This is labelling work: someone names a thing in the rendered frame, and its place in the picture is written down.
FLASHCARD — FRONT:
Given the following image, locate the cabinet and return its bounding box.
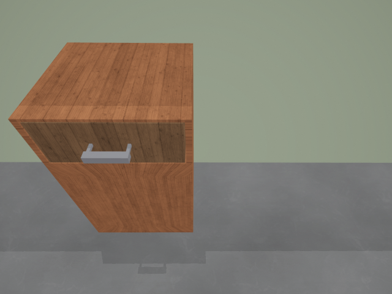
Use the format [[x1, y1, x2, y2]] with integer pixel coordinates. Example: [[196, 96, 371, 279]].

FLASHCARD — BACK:
[[8, 42, 194, 233]]

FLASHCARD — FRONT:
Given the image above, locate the handle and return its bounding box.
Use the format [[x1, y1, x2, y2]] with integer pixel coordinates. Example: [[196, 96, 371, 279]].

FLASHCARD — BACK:
[[81, 144, 132, 164]]

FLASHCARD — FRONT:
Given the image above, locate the drawer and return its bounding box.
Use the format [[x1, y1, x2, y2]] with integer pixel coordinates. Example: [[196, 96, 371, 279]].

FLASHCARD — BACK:
[[20, 122, 186, 163]]

